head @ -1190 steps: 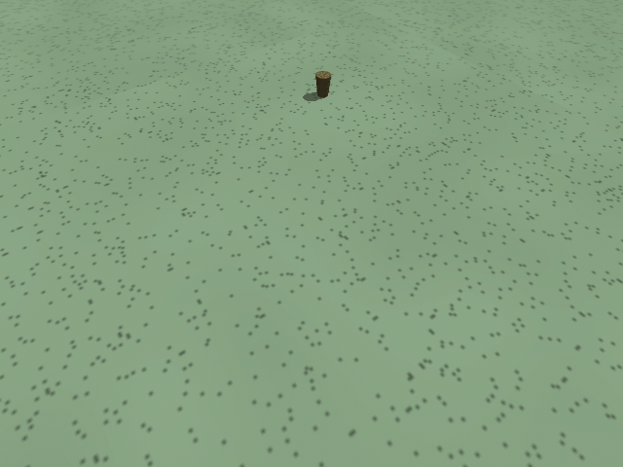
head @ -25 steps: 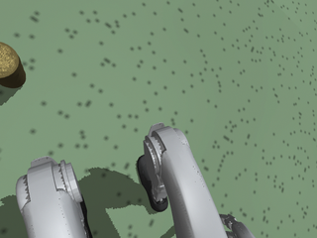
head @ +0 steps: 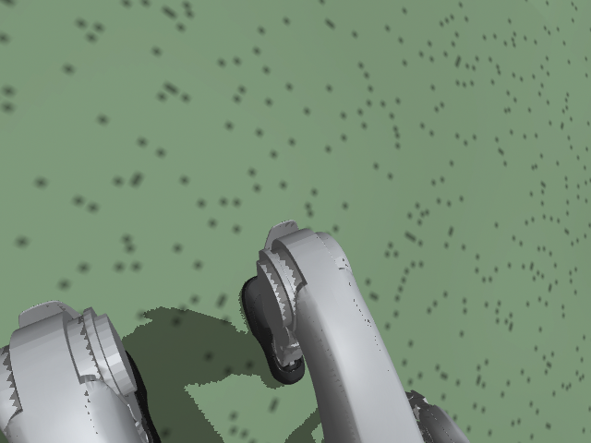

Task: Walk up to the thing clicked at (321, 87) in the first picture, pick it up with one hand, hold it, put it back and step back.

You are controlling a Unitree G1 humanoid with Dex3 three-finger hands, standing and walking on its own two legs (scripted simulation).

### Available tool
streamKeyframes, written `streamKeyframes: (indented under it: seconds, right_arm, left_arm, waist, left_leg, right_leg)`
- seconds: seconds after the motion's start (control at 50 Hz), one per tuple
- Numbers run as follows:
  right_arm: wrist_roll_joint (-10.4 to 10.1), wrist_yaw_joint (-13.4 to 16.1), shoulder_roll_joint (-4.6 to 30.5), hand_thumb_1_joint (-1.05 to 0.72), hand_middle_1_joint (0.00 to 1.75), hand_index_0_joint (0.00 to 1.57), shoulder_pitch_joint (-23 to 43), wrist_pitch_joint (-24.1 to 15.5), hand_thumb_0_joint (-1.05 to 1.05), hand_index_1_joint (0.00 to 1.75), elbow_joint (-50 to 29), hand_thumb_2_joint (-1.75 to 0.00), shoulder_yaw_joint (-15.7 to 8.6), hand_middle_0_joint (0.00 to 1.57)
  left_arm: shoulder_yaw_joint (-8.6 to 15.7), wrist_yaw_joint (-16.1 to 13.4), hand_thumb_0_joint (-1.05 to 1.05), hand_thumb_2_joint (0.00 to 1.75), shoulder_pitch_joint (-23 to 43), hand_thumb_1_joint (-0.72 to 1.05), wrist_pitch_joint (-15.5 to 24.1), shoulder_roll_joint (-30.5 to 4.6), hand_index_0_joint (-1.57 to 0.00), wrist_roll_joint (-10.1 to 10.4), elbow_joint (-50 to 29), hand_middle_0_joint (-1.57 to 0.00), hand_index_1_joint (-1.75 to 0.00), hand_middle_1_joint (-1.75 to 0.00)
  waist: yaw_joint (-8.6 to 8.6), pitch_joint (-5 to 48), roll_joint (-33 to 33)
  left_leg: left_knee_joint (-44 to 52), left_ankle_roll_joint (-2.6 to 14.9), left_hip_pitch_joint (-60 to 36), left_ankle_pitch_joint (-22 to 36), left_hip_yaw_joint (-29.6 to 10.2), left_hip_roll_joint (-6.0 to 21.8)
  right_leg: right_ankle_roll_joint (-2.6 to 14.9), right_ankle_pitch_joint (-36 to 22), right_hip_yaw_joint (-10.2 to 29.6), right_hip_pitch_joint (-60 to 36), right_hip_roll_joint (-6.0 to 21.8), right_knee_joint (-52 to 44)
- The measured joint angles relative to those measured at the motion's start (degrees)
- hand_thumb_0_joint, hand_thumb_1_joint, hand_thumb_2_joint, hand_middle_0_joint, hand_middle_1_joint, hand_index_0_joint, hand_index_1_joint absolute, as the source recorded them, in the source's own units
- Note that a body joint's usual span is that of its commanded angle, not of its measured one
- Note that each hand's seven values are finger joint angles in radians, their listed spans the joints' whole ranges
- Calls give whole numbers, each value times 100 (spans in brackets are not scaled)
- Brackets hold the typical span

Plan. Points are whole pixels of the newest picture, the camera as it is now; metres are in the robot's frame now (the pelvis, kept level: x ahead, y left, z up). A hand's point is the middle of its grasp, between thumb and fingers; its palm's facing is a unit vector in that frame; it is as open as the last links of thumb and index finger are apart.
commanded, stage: rest palm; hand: left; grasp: from the side
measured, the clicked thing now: out of the picture +0.55 +0.26 -0.25
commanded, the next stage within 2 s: close in 0.92 s
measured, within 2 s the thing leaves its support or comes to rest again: neither
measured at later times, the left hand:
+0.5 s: hand out of the picture +0.55 +0.29 -0.20, palm faces -0.44 -0.09 -0.90, open 12.9 cm
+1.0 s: hand out of the picture +0.55 +0.29 -0.21, palm faces -0.43 -0.08 -0.90, open 12.9 cm
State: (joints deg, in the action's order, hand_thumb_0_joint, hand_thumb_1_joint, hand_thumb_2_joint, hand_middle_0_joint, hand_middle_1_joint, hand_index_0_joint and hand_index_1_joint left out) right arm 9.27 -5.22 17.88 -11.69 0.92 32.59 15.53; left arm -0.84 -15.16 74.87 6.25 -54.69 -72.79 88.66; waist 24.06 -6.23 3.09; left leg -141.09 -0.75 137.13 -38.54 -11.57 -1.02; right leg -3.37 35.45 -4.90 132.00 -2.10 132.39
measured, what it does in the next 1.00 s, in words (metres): stands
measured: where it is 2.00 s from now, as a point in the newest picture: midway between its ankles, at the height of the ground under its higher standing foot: (211, 385)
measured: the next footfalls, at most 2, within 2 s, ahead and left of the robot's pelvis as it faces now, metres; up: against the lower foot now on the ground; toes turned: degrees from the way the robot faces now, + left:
none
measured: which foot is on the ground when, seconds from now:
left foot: down 0.00-1.00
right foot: down 0.00-1.00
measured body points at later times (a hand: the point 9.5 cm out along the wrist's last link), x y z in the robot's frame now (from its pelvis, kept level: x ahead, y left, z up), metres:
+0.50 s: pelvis +0.00 +0.00 +0.00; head +0.30 +0.11 +0.32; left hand +0.57 +0.29 -0.15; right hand +0.01 -0.25 -0.05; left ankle +0.07 +0.13 -0.28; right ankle +0.12 -0.13 -0.28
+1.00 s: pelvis +0.00 +0.01 +0.00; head +0.29 +0.11 +0.32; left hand +0.56 +0.29 -0.15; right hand +0.00 -0.24 -0.05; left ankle +0.07 +0.13 -0.28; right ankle +0.12 -0.13 -0.28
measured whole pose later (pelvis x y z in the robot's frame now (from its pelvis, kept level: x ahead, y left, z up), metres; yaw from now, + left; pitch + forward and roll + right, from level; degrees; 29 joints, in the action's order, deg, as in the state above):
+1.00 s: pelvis +0.00 +0.01 +0.00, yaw -3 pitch +32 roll -15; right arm 11.3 -7.6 19.8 -11.5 -5.6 32.2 19.3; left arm -2.7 -21.3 76.0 6.1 -59.0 -72.4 93.7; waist 26.0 -8.9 5.0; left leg -142.3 0.2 136.0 -39.7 -13.5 -0.5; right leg -3.8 35.5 -6.8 129.6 -2.8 131.2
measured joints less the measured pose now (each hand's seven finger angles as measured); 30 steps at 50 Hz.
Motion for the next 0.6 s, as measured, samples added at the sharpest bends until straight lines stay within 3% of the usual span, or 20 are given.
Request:
streamKeyframes:
  seconds: [0.3,0.6]
  right_arm:
    - [133,-148,151,-90,30,20,-8,-311,0,30,-93,-90,127,20]
    - [166,-206,197,-91,30,20,-10,-482,0,30,-69,-90,261,20]
  left_arm:
    - [63,-347,-1,115,-24,-49,14,-252,-14,-90,88,-14,-119,-119]
    - [-106,-484,-2,115,88,-47,15,-390,-15,7,428,-14,-122,-124]
  waist:
    - [79,-158,161]
    - [158,-234,172]
  left_leg:
    - [-121,-9,-50,-145,-158,2]
    - [-150,68,-73,-110,-190,17]
  right_leg:
    - [-19,85,-134,-103,-22,3]
    - [-45,38,-172,-194,-47,-53]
